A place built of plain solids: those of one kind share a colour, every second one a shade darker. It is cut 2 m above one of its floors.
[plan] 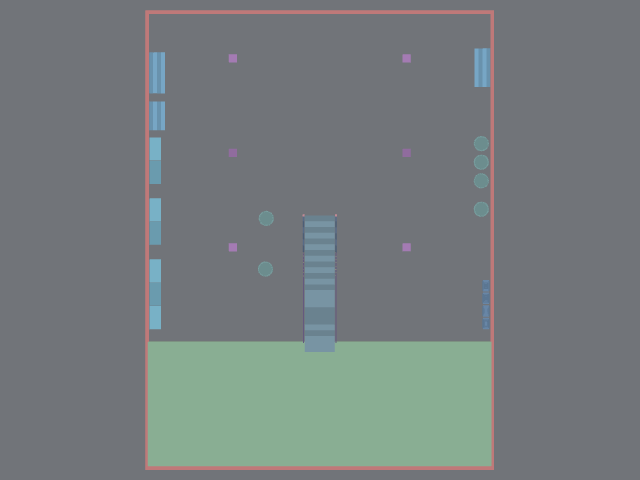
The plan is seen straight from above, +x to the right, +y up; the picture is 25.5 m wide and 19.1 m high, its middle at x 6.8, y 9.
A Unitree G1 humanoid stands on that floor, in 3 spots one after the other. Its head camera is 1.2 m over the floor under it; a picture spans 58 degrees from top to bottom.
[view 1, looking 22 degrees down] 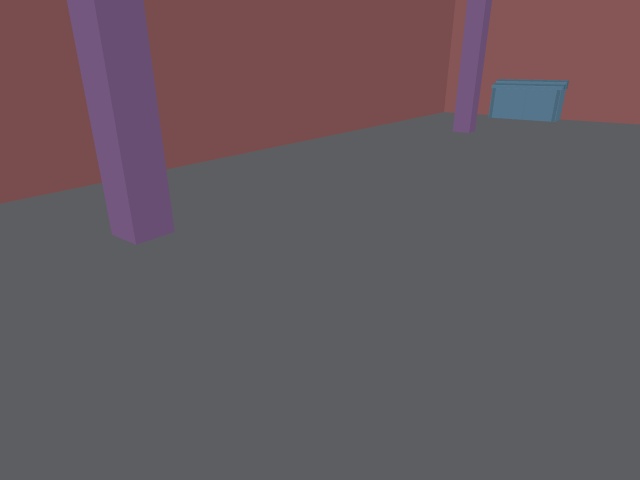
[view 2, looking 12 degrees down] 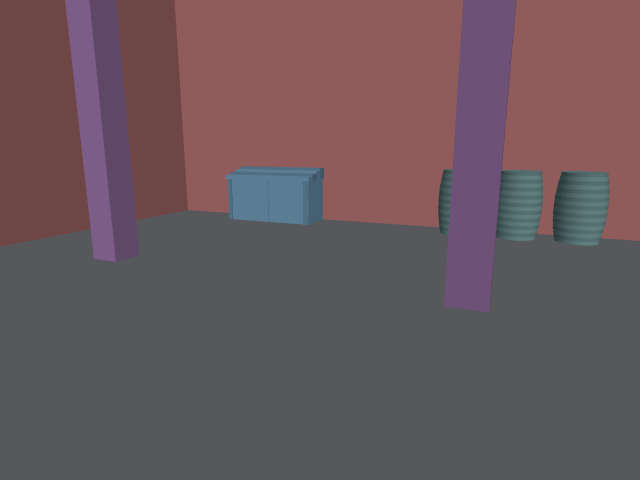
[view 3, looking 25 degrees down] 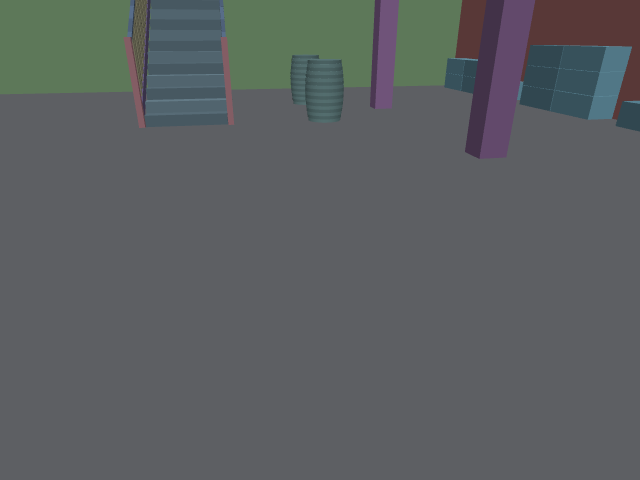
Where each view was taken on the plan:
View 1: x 1.67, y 13.28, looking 37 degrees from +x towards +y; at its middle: ground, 3.20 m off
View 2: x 6.79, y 12.28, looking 23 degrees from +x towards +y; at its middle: ground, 5.77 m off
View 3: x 6.10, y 16.89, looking -101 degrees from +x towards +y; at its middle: ground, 2.84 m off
